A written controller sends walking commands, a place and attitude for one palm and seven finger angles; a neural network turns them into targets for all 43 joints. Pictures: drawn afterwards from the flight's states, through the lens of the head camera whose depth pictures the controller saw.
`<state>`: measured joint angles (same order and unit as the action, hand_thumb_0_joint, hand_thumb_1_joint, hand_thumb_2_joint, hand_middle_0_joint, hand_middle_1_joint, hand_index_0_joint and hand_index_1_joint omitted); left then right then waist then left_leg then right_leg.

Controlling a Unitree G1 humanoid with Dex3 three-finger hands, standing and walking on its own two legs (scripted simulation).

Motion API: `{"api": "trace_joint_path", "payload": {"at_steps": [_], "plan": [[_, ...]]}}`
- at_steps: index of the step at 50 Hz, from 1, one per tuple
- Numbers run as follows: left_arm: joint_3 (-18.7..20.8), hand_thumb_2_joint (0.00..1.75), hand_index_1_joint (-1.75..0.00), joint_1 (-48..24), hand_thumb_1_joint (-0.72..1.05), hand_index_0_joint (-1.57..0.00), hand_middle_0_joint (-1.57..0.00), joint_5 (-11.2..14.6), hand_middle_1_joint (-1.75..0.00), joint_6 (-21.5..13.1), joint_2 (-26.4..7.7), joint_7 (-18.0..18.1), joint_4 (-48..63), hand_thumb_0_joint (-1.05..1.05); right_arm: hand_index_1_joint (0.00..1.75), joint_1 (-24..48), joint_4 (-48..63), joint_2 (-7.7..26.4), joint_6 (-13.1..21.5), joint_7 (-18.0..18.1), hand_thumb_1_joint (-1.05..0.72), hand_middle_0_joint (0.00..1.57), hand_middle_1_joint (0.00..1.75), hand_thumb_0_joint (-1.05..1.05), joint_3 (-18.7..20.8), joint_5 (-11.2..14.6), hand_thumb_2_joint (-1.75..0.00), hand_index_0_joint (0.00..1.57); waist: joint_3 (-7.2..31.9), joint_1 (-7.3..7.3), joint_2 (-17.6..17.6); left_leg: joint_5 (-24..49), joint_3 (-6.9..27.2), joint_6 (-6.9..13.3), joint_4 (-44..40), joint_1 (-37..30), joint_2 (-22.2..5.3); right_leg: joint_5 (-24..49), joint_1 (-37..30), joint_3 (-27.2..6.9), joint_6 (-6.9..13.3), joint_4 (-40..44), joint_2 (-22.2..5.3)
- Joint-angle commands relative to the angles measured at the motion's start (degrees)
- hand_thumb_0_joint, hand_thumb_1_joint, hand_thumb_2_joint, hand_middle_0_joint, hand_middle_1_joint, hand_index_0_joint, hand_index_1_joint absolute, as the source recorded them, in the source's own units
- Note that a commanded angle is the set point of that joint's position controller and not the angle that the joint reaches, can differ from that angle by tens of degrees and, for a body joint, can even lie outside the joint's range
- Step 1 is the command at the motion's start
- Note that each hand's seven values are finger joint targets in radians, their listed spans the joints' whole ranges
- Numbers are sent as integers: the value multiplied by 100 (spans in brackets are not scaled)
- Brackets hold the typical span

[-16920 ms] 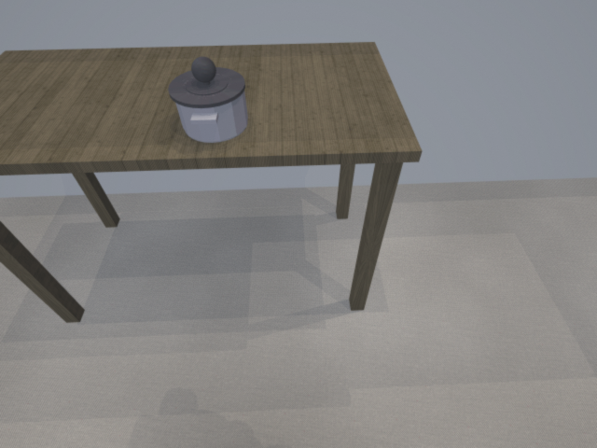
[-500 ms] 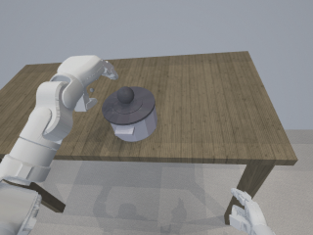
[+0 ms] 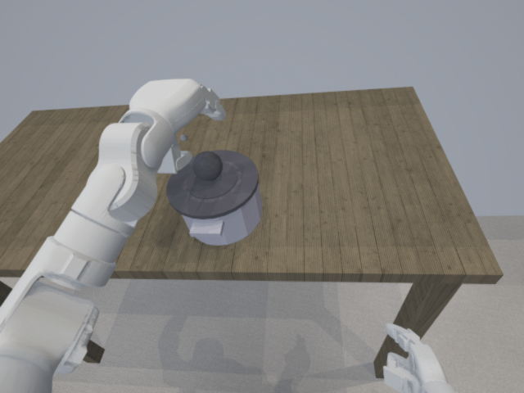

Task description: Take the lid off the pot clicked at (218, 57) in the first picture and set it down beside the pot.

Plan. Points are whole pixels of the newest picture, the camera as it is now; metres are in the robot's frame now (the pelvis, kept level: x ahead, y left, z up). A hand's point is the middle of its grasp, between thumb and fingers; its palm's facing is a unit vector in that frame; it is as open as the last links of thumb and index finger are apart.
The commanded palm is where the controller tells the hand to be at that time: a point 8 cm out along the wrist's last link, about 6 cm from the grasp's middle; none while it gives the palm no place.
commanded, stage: move the open hand above the knob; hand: left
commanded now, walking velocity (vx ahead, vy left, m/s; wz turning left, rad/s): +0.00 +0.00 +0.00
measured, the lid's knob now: (207, 166) +0.44 +0.12 +0.13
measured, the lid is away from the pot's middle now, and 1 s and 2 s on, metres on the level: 0.00 0.00 0.00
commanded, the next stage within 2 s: lower the open fingers around the knob in 1.00 s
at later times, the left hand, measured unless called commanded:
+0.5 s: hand (189, 135) +0.41 +0.11 +0.22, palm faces -0.06 -0.03 -1.00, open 10.1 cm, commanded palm +0.38 +0.13 +0.28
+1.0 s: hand (189, 136) +0.41 +0.11 +0.22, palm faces -0.08 -0.02 -1.00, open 10.1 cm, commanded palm +0.38 +0.13 +0.28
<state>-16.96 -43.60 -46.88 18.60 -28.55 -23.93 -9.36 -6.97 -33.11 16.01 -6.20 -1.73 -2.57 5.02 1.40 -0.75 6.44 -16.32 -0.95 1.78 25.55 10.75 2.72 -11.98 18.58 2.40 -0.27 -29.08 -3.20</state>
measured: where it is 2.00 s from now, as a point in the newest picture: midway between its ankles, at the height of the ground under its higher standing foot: outside the picture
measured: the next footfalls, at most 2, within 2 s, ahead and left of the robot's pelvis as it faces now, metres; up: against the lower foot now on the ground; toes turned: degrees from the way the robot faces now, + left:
none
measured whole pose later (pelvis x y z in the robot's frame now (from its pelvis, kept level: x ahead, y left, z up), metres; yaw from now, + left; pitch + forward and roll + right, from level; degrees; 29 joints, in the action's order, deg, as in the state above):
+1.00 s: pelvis -0.01 -0.01 +0.00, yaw +0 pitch +1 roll +2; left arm -17.1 -46.2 -47.4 19.6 -28.5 -23.8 -15.6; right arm -7.0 -33.2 16.0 -6.6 -0.1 -3.0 5.4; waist 1.4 0.0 6.2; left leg -15.7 -1.1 0.7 25.4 10.5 1.9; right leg -11.7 18.9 2.3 0.8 -29.8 -2.4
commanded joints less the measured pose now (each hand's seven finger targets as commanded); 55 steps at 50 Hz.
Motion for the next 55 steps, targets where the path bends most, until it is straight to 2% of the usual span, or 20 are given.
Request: {"api": "trace_joint_path", "payload": {"at_steps": [1, 2, 4, 6, 9, 12, 15, 19, 22, 26, 28, 32, 34, 37, 41, 46, 49, 52, 54, 55], "plan": [[895, 160, -8, -2772, -37, -85, -85, -207, -8, 59, -1149, 284, 783, 0, 30, 861, 952, 455, 233, -10, -90, 20, 30, 0, 158, -7, -90, 20, 2058, 21, -870, 1976, 84, 60, -298, 150, -80, 1713, -1609, -10, 220, 63, 119], [692, 160, -8, -2895, -37, -85, -85, -205, -8, 77, -908, 276, 734, 0, 30, 853, 929, 432, 225, -17, -90, 20, 30, 0, 162, -3, -90, 20, 2006, 61, -833, 1972, 88, 60, -301, 93, -81, 1662, -1490, 23, 224, 71, 127], [929, 160, -8, -2770, -37, -85, -85, -137, -8, 96, -1104, 332, 539, 0, 30, 877, 919, 503, 217, -26, -90, 20, 30, 0, 185, 8, -90, 20, 1975, 44, -898, 1956, 100, 84, -228, 126, -95, 1713, -1518, -17, 240, 84, 131], [661, 160, -8, -3171, -37, -85, -85, -238, -8, 122, -903, 312, 636, 0, 30, 853, 908, 426, 197, -6, -90, 20, 30, 0, 160, -4, -90, 20, 2081, 87, -930, 1945, 78, 71, -284, 104, -74, 1712, -1568, -4, 220, 67, 123], [1039, 160, -8, -2782, -37, -85, -85, -151, -8, 106, -1204, 359, 572, 0, 30, 898, 939, 487, 201, -44, -90, 20, 30, 0, 184, 0, -90, 20, 2192, -7, -837, 2142, 119, 80, -209, 112, -92, 1895, -1693, -26, 254, 9, 115], [816, 160, -8, -2802, -37, -85, -85, -252, -8, 153, -1008, 329, 166, 0, 30, 826, 880, 460, 141, 2, -90, 20, 30, 0, 129, 3, -90, 20, 1831, 32, -1082, 1750, 15, 61, -351, 346, -99, 1613, -1585, -17, 197, 105, 105], [869, 160, -8, -2911, -37, -85, -85, -237, -8, 93, -1083, 327, 671, 0, 30, 942, 1010, 413, 150, 7, -90, 20, 30, 0, 140, -9, -90, 20, 2250, -22, -913, 1861, 19, 86, -316, 206, -66, 1695, -1812, -76, 207, 42, 86], [1086, 160, -8, -2729, -37, -85, -85, -153, -8, 98, -1307, 327, 749, 0, 30, 955, 1010, 482, 169, -11, -90, 20, 30, 0, 181, 13, -90, 20, 2166, -11, -859, 1962, 55, 101, -243, 205, -86, 1852, -1787, -81, 222, 49, 89], [657, 160, -8, -2882, -37, -85, -85, -202, -8, 151, -901, 274, 511, 0, 30, 909, 967, 421, 151, 22, -90, 20, 30, 0, 133, 32, -90, 20, 1833, 71, -912, 1599, 16, 76, -344, 281, -80, 1449, -1501, -31, 189, 128, 104], [957, 160, -8, -3032, -37, -85, -85, -228, -8, 114, -1292, 303, 815, 0, 30, 907, 974, 447, 190, 55, -90, 20, 30, 0, 161, 19, -90, 20, 2154, 27, -863, 1647, 33, 97, -308, 176, -66, 1503, -1689, -84, 195, 95, 108], [688, 160, -8, -3186, -37, -85, -85, -213, -8, 121, -1007, 277, 779, 0, 30, 916, 947, 408, 210, 39, -90, 20, 30, 0, 147, 32, -90, 20, 2072, 72, -715, 1647, 64, 85, -322, 154, -55, 1467, -1583, -52, 209, 94, 107], [794, 160, -8, -3084, -37, -85, -85, -222, -8, 157, -1099, 306, 302, 0, 30, 865, 860, 450, 186, 87, -90, 20, 30, 0, 130, 27, -90, 20, 1793, 68, -955, 1309, 31, 80, -394, 302, -77, 1130, -1454, -43, 182, 186, 112], [1061, 160, -8, -2865, -37, -85, -85, -154, -8, 110, -1337, 357, 355, 0, 30, 945, 922, 497, 210, 96, -90, 20, 30, 0, 154, 19, -90, 20, 1961, 6, -878, 1308, 43, 102, -338, 317, -71, 1164, -1624, -119, 197, 167, 94], [734, 160, -8, -3096, -37, -85, -85, -242, -8, 104, -1038, 298, 478, 0, 30, 956, 948, 414, 204, 85, -90, 20, 30, 0, 132, 23, -90, 20, 2029, 36, -824, 1411, 11, 86, -373, 279, -69, 1264, -1640, -103, 186, 137, 78], [920, 160, -8, -2894, -37, -85, -85, -242, -8, 123, -1241, 298, 115, 0, 30, 903, 929, 450, 201, 121, -90, 20, 30, 0, 120, 25, -90, 20, 1789, 27, -1063, 1157, -4, 91, -404, 452, -84, 1034, -1583, -119, 153, 215, 70], [1061, 160, -8, -2927, -37, -85, -85, -258, -8, 101, -1445, 284, 188, 0, 30, 906, 956, 456, 241, 169, -90, 20, 30, 0, 124, 15, -90, 20, 1936, 2, -1019, 1178, -20, 109, -382, 442, -74, 1089, -1714, -189, 140, 208, 52], [911, 160, -8, -2984, -37, -85, -85, -141, -8, 80, -1220, 266, 326, 0, 30, 948, 994, 461, 274, 162, -90, 20, 30, 0, 156, 38, -90, 20, 1923, 68, -835, 1272, 10, 126, -327, 327, -61, 1190, -1623, -154, 167, 194, 64], [720, 160, -8, -3132, -37, -85, -85, -226, -8, 138, -1103, 231, -92, 0, 30, 832, 888, 462, 261, 210, -90, 20, 30, 0, 112, 44, -90, 20, 1662, 122, -1011, 998, -18, 109, -419, 437, -67, 871, -1431, -122, 132, 274, 78], [1007, 160, -8, -3221, -37, -85, -85, -163, -8, 76, -1425, 264, 188, 0, 30, 869, 935, 521, 306, 220, -90, 20, 30, 0, 157, 42, -90, 20, 1919, 82, -874, 1048, 7, 131, -364, 344, -59, 930, -1581, -175, 149, 249, 73], [859, 160, -8, -3418, -37, -85, -85, -228, -8, 45, -1311, 237, 407, 0, 30, 869, 973, 430, 351, 218, -90, 20, 30, 0, 126, 26, -90, 20, 2242, 56, -806, 1204, 18, 129, -380, 264, -16, 1083, -1777, -195, 147, 177, 61]]}}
